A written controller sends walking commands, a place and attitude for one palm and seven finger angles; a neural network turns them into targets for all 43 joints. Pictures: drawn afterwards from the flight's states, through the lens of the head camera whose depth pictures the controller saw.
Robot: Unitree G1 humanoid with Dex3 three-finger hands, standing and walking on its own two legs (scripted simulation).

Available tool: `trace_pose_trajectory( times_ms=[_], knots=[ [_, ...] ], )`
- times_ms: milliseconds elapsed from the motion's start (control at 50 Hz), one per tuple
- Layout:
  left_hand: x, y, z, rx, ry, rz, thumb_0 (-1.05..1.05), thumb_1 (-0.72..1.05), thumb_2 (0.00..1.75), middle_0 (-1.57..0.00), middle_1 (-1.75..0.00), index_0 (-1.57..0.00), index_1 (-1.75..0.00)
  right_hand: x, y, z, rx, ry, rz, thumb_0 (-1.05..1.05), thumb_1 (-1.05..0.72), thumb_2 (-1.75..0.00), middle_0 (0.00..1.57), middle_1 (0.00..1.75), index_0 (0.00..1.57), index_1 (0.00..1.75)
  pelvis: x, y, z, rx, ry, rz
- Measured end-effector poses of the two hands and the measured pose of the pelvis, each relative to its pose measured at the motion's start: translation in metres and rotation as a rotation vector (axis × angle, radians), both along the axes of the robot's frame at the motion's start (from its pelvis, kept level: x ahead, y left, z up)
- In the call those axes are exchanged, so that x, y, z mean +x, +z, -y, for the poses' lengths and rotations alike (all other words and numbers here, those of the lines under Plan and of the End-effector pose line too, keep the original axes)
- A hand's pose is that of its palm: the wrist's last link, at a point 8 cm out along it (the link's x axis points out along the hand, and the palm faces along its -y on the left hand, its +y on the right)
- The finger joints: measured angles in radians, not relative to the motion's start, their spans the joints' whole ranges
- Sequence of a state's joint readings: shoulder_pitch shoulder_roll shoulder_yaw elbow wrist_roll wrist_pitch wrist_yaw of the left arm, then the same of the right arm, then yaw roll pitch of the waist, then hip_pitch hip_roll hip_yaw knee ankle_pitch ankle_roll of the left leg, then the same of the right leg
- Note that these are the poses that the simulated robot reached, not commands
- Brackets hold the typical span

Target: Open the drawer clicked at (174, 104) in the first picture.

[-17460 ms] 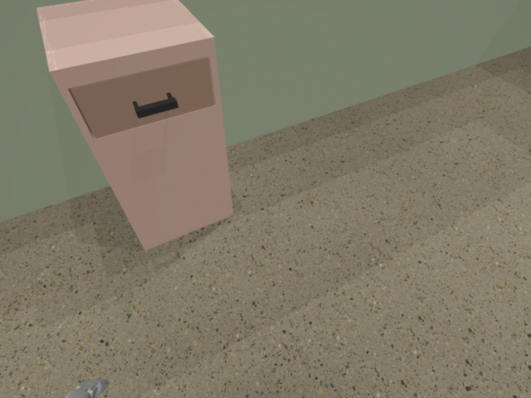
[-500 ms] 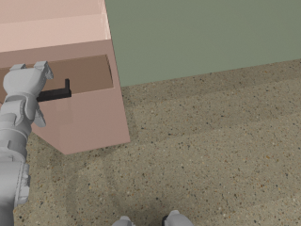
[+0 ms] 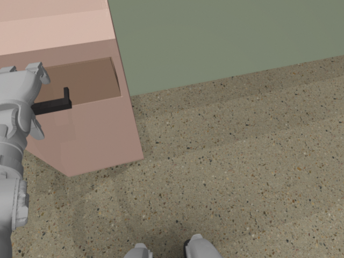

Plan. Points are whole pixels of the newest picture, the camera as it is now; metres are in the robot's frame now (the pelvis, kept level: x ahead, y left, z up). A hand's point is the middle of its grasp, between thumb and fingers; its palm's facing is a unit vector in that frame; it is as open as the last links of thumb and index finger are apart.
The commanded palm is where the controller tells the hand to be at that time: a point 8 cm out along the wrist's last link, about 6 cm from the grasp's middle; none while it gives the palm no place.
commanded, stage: move the hooked fingers above the handle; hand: left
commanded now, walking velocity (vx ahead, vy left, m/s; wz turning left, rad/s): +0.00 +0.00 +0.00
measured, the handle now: (47, 100) +0.52 +0.31 -0.03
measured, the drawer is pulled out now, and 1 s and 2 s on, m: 0.00 0.00 0.00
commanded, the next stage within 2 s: lower the fingers behind the handle in 1.46 s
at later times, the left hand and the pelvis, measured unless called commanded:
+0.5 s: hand (22, 106) +0.47 +0.33 +0.02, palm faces -0.10 -0.01 -1.00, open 13.8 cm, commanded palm +0.47 +0.32 +0.08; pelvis +0.00 +0.00 +0.00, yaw +1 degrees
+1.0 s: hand (33, 102) +0.48 +0.31 +0.03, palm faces -0.08 -0.03 -1.00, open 13.8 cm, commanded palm +0.47 +0.29 +0.09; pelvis +0.01 +0.00 +0.00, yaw +2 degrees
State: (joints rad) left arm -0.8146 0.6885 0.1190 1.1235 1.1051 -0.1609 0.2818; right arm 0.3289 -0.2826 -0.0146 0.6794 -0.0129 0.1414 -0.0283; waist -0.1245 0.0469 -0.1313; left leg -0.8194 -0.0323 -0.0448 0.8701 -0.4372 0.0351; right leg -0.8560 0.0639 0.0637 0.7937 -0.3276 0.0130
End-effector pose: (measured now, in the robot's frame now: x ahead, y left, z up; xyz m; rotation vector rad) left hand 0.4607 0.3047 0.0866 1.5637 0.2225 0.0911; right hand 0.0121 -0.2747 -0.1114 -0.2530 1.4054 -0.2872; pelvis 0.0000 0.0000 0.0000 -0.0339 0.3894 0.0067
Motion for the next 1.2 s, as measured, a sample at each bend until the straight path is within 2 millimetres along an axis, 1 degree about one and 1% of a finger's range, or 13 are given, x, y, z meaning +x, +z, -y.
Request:
trace_pose_trajectory(
  times_ms=[100,240,440,540,780,880,1000,1200],
  knots=[
    [-0.002,-0.002,-0.010,-0.002,0.015,-0.003,0.00,-0.49,0.30,-0.33,-1.20,-0.33,-1.20,-0.004,0.001,0.004,-0.018,0.003,-0.015,0.01,-0.90,-0.90,0.20,0.30,0.20,0.30,-0.001,-0.002,0.000,-0.002,0.002,-0.009],
    [-0.003,-0.004,-0.013,-0.010,-0.003,0.012,0.00,-0.49,0.30,-0.33,-1.21,-0.32,-1.20,-0.007,0.002,0.007,-0.037,0.010,-0.033,0.01,-0.90,-0.90,0.20,0.30,0.20,0.30,-0.001,-0.004,-0.001,-0.008,0.009,-0.019],
    [-0.006,-0.008,-0.026,0.000,0.040,-0.013,0.00,-0.49,0.30,-0.33,-1.20,-0.32,-1.20,-0.004,0.003,0.002,-0.030,0.007,-0.029,0.01,-0.90,-0.90,0.20,0.30,0.20,0.30,0.002,-0.004,-0.004,-0.015,0.014,-0.016],
    [-0.004,-0.006,-0.019,-0.008,0.004,-0.006,0.00,-0.49,0.30,-0.32,-1.20,-0.32,-1.20,-0.001,0.003,-0.004,-0.022,0.011,-0.033,0.01,-0.90,-0.90,0.20,0.30,0.20,0.30,0.006,-0.002,-0.006,-0.021,0.027,-0.013],
    [-0.004,-0.006,-0.016,-0.007,0.024,0.002,0.00,-0.49,0.30,-0.32,-1.20,-0.33,-1.20,0.011,0.001,-0.011,0.011,0.029,-0.019,0.01,-0.90,-0.90,0.20,0.30,0.20,0.30,0.011,0.000,-0.006,-0.022,0.036,-0.003],
    [-0.003,-0.004,-0.013,0.002,0.025,-0.008,0.00,-0.49,0.30,-0.32,-1.20,-0.34,-1.20,0.015,0.001,-0.010,0.011,0.034,-0.008,0.01,-0.90,-0.90,0.20,0.30,0.20,0.30,0.012,0.001,-0.004,-0.021,0.042,-0.002],
    [0.000,-0.002,0.002,-0.023,0.006,0.002,0.00,-0.49,0.30,-0.33,-1.21,-0.33,-1.20,0.016,0.002,-0.006,0.012,0.032,0.001,0.01,-0.90,-0.90,0.20,0.30,0.20,0.30,0.013,0.002,-0.001,-0.018,0.040,0.005],
    [0.001,-0.001,0.003,0.005,0.012,0.000,0.00,-0.49,0.30,-0.33,-1.20,-0.33,-1.21,0.010,0.002,0.003,0.006,0.023,-0.001,0.01,-0.90,-0.90,0.20,0.30,0.20,0.30,0.010,0.001,0.004,-0.008,0.024,0.003]
  ],
)
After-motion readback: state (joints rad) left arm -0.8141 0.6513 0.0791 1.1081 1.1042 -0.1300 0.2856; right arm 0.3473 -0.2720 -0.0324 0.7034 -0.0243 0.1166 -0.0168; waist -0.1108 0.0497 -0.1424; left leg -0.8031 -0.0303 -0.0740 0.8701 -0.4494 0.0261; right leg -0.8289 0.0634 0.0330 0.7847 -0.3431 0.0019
